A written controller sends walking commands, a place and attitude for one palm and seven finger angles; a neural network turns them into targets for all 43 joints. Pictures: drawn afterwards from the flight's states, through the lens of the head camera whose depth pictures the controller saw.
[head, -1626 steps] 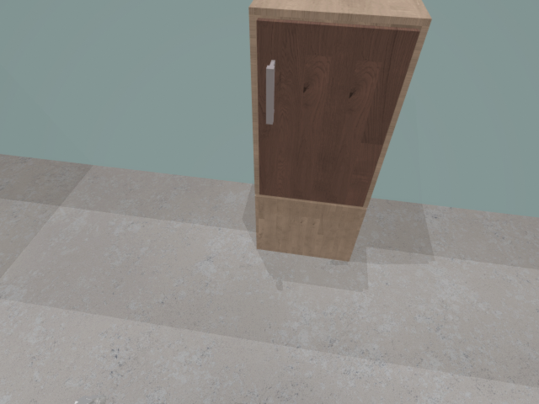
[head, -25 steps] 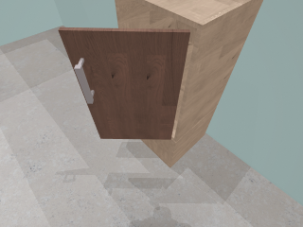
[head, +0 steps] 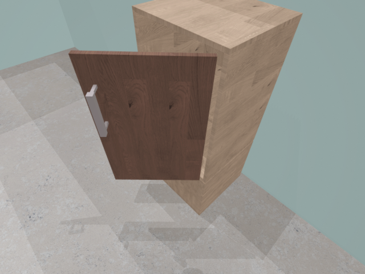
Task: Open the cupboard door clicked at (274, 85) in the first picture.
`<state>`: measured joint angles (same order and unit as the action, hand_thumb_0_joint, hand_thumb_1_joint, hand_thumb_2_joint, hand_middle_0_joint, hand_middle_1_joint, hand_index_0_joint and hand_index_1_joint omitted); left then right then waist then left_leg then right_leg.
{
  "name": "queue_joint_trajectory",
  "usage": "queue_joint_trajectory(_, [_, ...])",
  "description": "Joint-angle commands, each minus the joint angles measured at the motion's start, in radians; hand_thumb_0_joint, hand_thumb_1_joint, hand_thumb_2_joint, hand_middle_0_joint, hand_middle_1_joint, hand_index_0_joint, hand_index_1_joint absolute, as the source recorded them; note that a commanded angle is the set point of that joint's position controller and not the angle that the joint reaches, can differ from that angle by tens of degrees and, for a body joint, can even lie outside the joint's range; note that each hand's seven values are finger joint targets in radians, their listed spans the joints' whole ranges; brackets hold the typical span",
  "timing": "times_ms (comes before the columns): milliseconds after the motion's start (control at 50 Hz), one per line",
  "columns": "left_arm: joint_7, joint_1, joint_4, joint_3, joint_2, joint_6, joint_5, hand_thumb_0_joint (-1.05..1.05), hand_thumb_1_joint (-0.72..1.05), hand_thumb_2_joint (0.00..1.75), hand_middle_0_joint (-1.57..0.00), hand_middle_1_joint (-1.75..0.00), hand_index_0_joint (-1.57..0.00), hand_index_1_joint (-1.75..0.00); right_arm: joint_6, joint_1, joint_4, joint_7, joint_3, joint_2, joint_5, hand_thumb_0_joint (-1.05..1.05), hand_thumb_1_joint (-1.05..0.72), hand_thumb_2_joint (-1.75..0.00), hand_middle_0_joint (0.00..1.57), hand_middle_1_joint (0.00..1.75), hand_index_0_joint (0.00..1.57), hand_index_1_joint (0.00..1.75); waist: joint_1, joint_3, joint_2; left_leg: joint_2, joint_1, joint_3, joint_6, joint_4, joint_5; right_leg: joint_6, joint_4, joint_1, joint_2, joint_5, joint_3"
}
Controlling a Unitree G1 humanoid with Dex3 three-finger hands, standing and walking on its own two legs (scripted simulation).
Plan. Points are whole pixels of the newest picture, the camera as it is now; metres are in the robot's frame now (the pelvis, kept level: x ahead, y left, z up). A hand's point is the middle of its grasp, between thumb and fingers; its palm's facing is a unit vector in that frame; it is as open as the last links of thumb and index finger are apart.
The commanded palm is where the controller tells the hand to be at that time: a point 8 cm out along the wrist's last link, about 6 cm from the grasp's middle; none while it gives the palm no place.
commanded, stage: come to a stop and stand still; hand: left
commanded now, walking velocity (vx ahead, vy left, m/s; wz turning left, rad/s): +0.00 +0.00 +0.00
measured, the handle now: (99, 111) +0.54 +0.29 +0.04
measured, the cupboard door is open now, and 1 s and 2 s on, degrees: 46 46 46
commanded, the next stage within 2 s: look again from close up in 0.32 s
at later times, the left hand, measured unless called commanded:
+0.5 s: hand out of the picture -0.04 +0.15 -0.18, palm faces +0.03 -0.98 -0.18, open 7.3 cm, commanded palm none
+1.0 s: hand out of the picture -0.02 +0.18 -0.17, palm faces +0.02 -0.98 -0.20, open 7.3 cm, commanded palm none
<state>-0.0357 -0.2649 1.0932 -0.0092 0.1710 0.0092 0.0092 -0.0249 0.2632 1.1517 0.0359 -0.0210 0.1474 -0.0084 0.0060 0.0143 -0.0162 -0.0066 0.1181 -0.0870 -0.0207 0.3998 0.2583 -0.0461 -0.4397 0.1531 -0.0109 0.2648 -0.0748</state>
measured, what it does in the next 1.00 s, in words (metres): stands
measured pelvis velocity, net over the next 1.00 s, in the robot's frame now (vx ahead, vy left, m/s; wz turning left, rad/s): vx -0.02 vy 0.01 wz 0.00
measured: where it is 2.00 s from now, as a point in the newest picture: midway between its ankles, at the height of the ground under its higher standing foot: outside the picture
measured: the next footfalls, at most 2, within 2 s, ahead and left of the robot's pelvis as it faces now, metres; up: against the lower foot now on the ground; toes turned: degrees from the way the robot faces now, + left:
none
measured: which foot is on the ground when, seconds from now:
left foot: down 0.00-1.00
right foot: down 0.00-1.00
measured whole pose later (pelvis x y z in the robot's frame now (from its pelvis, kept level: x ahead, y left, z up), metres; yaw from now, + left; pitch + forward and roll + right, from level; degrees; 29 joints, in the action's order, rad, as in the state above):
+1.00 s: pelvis -0.02 +0.01 +0.00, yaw +0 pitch -1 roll +1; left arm -0.04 -0.30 1.09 -0.01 0.14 0.02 0.01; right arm -0.03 0.33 1.13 0.03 -0.03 0.13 -0.01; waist 0.00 0.02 0.01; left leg -0.02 0.17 -0.08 -0.04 0.44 0.25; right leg -0.03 -0.48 0.21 0.01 0.25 -0.07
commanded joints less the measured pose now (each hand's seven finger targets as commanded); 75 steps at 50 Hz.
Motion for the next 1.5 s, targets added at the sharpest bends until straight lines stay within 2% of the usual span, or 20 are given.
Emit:
queue_joint_trajectory(0, [-0.001, -0.068, -0.022, 0.016, 0.085, 0.018, 0.000, 0.00, 0.90, 0.90, -0.20, -0.30, -0.20, -0.30, -0.008, 0.049, -0.025, 0.001, 0.014, 0.091, -0.004, 0.00, -0.90, -0.90, 0.20, 0.30, 0.20, 0.30, 0.001, 0.058, 0.024, 0.121, 0.049, 0.110, -0.015, -0.078, -0.144, -0.003, 0.092, 0.028, 0.130, -0.185, 0.135])
queue_joint_trajectory(200, [-0.003, -0.114, 0.000, 0.011, 0.067, 0.025, 0.001, 0.00, 0.90, 0.90, -0.20, -0.30, -0.20, -0.30, -0.008, 0.070, -0.016, 0.002, 0.016, 0.078, -0.002, 0.00, -0.90, -0.90, 0.20, 0.30, 0.20, 0.30, -0.001, 0.046, -0.001, 0.117, 0.043, 0.102, -0.011, -0.068, -0.130, -0.004, 0.101, 0.029, 0.131, -0.191, 0.140])
queue_joint_trajectory(380, [-0.005, -0.135, 0.010, 0.010, 0.050, 0.023, 0.001, 0.00, 0.90, 0.90, -0.20, -0.30, -0.20, -0.30, -0.004, 0.089, -0.010, 0.003, 0.013, 0.059, -0.003, 0.00, -0.90, -0.90, 0.20, 0.30, 0.20, 0.30, 0.000, 0.085, 0.015, 0.112, 0.073, 0.102, -0.010, -0.073, -0.085, -0.006, 0.121, 0.059, 0.126, -0.098, 0.147])
queue_joint_trajectory(400, [-0.042, -0.207, 0.048, 0.012, 0.075, 0.048, 0.016, 0.00, 0.90, 0.90, -0.20, -0.30, -0.20, -0.30, -0.013, -0.031, -0.080, -0.010, 0.021, 0.091, 0.007, 0.00, -0.90, -0.90, 0.20, 0.30, 0.20, 0.30, 0.042, 0.117, 0.012, 0.103, 0.175, 0.048, 0.026, 0.160, -0.073, 0.063, 0.100, 0.057, 0.196, -0.616, 0.210])
queue_joint_trajectory(420, [-0.037, -0.173, 0.003, 0.020, 0.115, 0.053, 0.010, 0.00, 0.90, 0.90, -0.20, -0.30, -0.20, -0.30, 0.007, 0.053, -0.110, -0.010, 0.022, 0.030, 0.005, 0.00, -0.90, -0.90, 0.20, 0.30, 0.20, 0.30, -0.028, 0.011, -0.002, 0.066, 0.149, 0.082, 0.016, 0.179, 0.098, 0.010, 0.114, 0.019, 0.252, -0.462, 0.263])
queue_joint_trajectory(440, [-0.028, -0.122, -0.019, 0.015, 0.103, 0.056, 0.008, 0.00, 0.90, 0.90, -0.20, -0.30, -0.20, -0.30, 0.010, 0.093, -0.101, -0.014, 0.024, 0.038, 0.004, 0.00, -0.90, -0.90, 0.20, 0.30, 0.20, 0.30, -0.044, -0.027, 0.006, 0.072, 0.111, 0.079, 0.016, 0.176, 0.098, -0.047, 0.134, 0.062, 0.236, -0.209, 0.236])
queue_joint_trajectory(460, [-0.024, -0.095, -0.032, 0.020, 0.091, 0.061, 0.008, 0.00, 0.90, 0.90, -0.20, -0.30, -0.20, -0.30, 0.007, 0.114, -0.101, -0.018, 0.023, 0.023, -0.004, 0.00, -0.90, -0.90, 0.20, 0.30, 0.20, 0.30, -0.050, -0.050, 0.029, 0.057, 0.076, 0.075, 0.012, 0.147, 0.019, -0.064, 0.112, 0.065, 0.212, -0.217, 0.210])
queue_joint_trajectory(540, [-0.012, -0.089, -0.032, 0.010, 0.052, 0.043, 0.001, 0.00, 0.90, 0.90, -0.20, -0.30, -0.20, -0.30, -0.002, 0.119, -0.107, -0.013, 0.019, 0.049, -0.007, 0.00, -0.90, -0.90, 0.20, 0.30, 0.20, 0.30, -0.029, 0.075, 0.047, 0.096, 0.133, 0.128, -0.013, 0.025, -0.049, -0.034, 0.073, 0.114, 0.128, -0.021, 0.155])
queue_joint_trajectory(600, [-0.008, -0.094, -0.033, 0.010, 0.046, 0.035, 0.000, 0.00, 0.90, 0.90, -0.20, -0.30, -0.20, -0.30, -0.007, 0.118, -0.113, -0.010, 0.016, 0.064, -0.009, 0.00, -0.90, -0.90, 0.20, 0.30, 0.20, 0.30, -0.015, 0.090, 0.005, 0.101, 0.162, 0.141, -0.022, -0.014, -0.050, -0.021, 0.060, 0.081, 0.112, -0.020, 0.138])
queue_joint_trajectory(640, [-0.006, -0.092, -0.032, 0.010, 0.048, 0.028, -0.001, 0.00, 0.90, 0.90, -0.20, -0.30, -0.20, -0.30, -0.006, 0.116, -0.108, -0.009, 0.014, 0.072, -0.009, 0.00, -0.90, -0.90, 0.20, 0.30, 0.20, 0.30, -0.010, 0.115, 0.021, 0.100, 0.181, 0.147, -0.024, -0.044, 0.002, -0.019, 0.065, 0.090, 0.109, 0.030, 0.142])
queue_joint_trajectory(740, [-0.004, -0.089, -0.038, 0.011, 0.052, 0.025, -0.001, 0.00, 0.90, 0.90, -0.20, -0.30, -0.20, -0.30, -0.008, 0.120, -0.094, -0.009, 0.013, 0.077, -0.011, 0.00, -0.90, -0.90, 0.20, 0.30, 0.20, 0.30, -0.006, 0.105, -0.007, 0.100, 0.176, 0.149, -0.027, -0.069, 0.016, -0.013, 0.059, 0.077, 0.109, 0.018, 0.135])
queue_joint_trajectory(1040, [-0.003, -0.100, -0.015, 0.013, 0.051, 0.024, 0.001, 0.00, 0.90, 0.90, -0.20, -0.30, -0.20, -0.30, -0.013, 0.108, -0.044, -0.005, 0.013, 0.072, -0.007, 0.00, -0.90, -0.90, 0.20, 0.30, 0.20, 0.30, -0.003, 0.072, 0.026, 0.101, 0.126, 0.129, -0.025, -0.065, -0.041, -0.013, 0.052, 0.053, 0.122, -0.048, 0.142])
queue_joint_trajectory(1060, [-0.001, -0.072, -0.087, 0.001, 0.208, 0.038, 0.015, 0.00, 0.90, 0.90, -0.20, -0.30, -0.20, -0.30, -0.004, 0.023, -0.162, -0.017, 0.023, 0.181, -0.007, 0.00, -0.90, -0.90, 0.20, 0.30, 0.20, 0.30, -0.024, 0.174, -0.071, 0.069, 0.153, 0.153, -0.005, -0.048, -0.109, 0.001, 0.060, 0.126, 0.090, -0.071, 0.109])
queue_joint_trajectory(1080, [-0.010, -0.089, -0.085, 0.025, 0.131, 0.037, 0.008, 0.00, 0.90, 0.90, -0.20, -0.30, -0.20, -0.30, -0.026, 0.057, -0.176, -0.007, 0.038, 0.158, -0.014, 0.00, -0.90, -0.90, 0.20, 0.30, 0.20, 0.30, -0.009, -0.010, -0.029, 0.091, 0.131, 0.159, -0.018, 0.029, -0.085, -0.006, 0.013, 0.071, 0.132, -0.035, 0.145])
queue_joint_trajectory(1100, [-0.010, -0.082, -0.093, 0.023, 0.143, 0.044, 0.005, 0.00, 0.90, 0.90, -0.20, -0.30, -0.20, -0.30, -0.031, 0.057, -0.173, -0.001, 0.045, 0.161, -0.013, 0.00, -0.90, -0.90, 0.20, 0.30, 0.20, 0.30, -0.023, -0.101, 0.042, 0.089, 0.083, 0.163, -0.026, 0.049, -0.143, -0.027, 0.003, 0.033, 0.141, -0.111, 0.157])
queue_joint_trajectory(1120, [-0.007, -0.085, -0.104, 0.031, 0.148, 0.045, 0.004, 0.00, 0.90, 0.90, -0.20, -0.30, -0.20, -0.30, -0.031, 0.059, -0.180, 0.003, 0.052, 0.165, -0.011, 0.00, -0.90, -0.90, 0.20, 0.30, 0.20, 0.30, -0.020, -0.113, 0.067, 0.089, 0.081, 0.159, -0.030, 0.060, -0.148, -0.035, 0.005, 0.028, 0.144, -0.137, 0.163])
queue_joint_trajectory(1180, [-0.007, -0.076, -0.122, 0.038, 0.155, 0.036, 0.005, 0.00, 0.90, 0.90, -0.20, -0.30, -0.20, -0.30, -0.020, 0.051, -0.195, 0.003, 0.060, 0.174, -0.009, 0.00, -0.90, -0.90, 0.20, 0.30, 0.20, 0.30, -0.021, -0.024, -0.006, 0.087, 0.128, 0.142, -0.041, 0.062, -0.136, -0.038, 0.005, 0.042, 0.142, -0.191, 0.151])
queue_joint_trajectory(1260, [-0.006, -0.063, -0.138, 0.042, 0.171, 0.030, 0.006, 0.00, 0.90, 0.90, -0.20, -0.30, -0.20, -0.30, -0.020, 0.019, -0.199, 0.003, 0.062, 0.203, -0.010, 0.00, -0.90, -0.90, 0.20, 0.30, 0.20, 0.30, -0.008, -0.011, 0.034, 0.111, 0.103, 0.143, -0.048, 0.047, -0.275, -0.027, -0.021, 0.031, 0.119, -0.268, 0.120])
queue_joint_trajectory(1380, [0.002, -0.003, -0.141, 0.037, 0.207, 0.022, 0.006, 0.00, 0.90, 0.90, -0.20, -0.30, -0.20, -0.30, -0.011, -0.051, -0.201, -0.009, 0.058, 0.240, -0.010, 0.00, -0.90, -0.90, 0.20, 0.30, 0.20, 0.30, -0.006, 0.058, 0.017, 0.113, 0.123, 0.149, -0.041, -0.031, -0.124, -0.010, 0.049, 0.055, 0.124, -0.138, 0.134])
queue_joint_trajectory(1480, [0.008, 0.035, -0.140, 0.034, 0.233, 0.018, 0.006, 0.00, 0.90, 0.90, -0.20, -0.30, -0.20, -0.30, -0.008, -0.080, -0.195, -0.017, 0.053, 0.267, -0.012, 0.00, -0.90, -0.90, 0.20, 0.30, 0.20, 0.30, -0.003, 0.047, 0.019, 0.117, 0.121, 0.158, -0.034, -0.081, -0.061, 0.001, 0.087, 0.038, 0.125, -0.083, 0.134])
